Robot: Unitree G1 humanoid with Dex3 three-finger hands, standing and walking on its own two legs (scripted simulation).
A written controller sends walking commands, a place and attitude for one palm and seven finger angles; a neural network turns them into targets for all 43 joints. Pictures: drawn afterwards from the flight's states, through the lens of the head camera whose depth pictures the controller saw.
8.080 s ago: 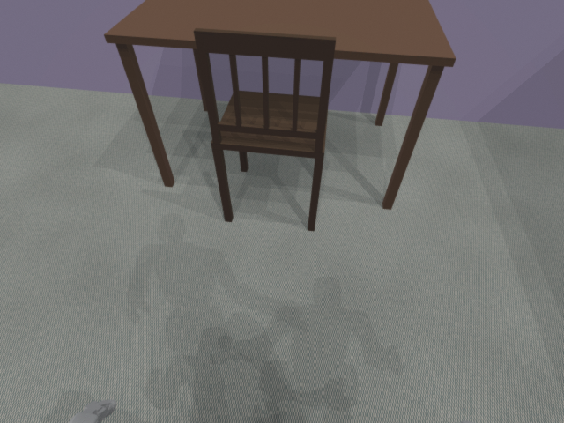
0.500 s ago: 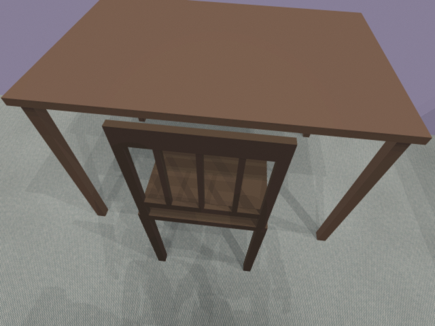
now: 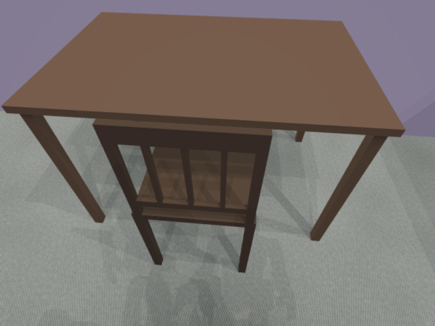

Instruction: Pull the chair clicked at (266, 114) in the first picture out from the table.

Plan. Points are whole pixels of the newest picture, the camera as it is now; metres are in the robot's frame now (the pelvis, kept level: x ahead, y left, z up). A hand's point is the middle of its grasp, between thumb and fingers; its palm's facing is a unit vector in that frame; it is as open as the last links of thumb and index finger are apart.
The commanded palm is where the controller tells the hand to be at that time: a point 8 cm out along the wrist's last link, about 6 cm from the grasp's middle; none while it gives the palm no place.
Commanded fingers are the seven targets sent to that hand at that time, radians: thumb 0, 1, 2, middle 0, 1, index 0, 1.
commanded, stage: come to a stop and stand still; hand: left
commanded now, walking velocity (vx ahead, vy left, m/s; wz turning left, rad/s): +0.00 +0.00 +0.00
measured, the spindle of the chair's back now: (188, 177) +0.50 +0.11 -0.10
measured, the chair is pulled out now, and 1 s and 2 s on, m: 0.00 0.00 0.00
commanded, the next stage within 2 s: look again from close up in 0.98 s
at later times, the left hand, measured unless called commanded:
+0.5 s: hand out of the picture +0.03 +0.17 -0.17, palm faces +0.01 -0.98 -0.18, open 7.4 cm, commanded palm none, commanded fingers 0.00 0.90 0.90 -0.20 -0.30 -0.20 -0.30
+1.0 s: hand out of the picture +0.04 +0.17 -0.17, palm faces +0.03 -0.98 -0.20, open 7.4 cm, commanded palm none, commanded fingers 0.00 0.90 0.90 -0.20 -0.30 -0.20 -0.30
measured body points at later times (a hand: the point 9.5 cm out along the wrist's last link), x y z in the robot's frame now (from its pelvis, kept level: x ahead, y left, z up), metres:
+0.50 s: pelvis +0.03 +0.00 +0.01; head +0.05 +0.00 +0.45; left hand +0.03 +0.22 -0.16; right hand +0.05 -0.23 -0.15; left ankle +0.04 +0.12 -0.73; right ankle -0.01 -0.12 -0.73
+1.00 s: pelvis +0.05 +0.00 +0.01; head +0.06 +0.00 +0.46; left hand +0.04 +0.23 -0.15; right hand +0.07 -0.23 -0.15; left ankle +0.04 +0.12 -0.73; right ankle -0.01 -0.12 -0.73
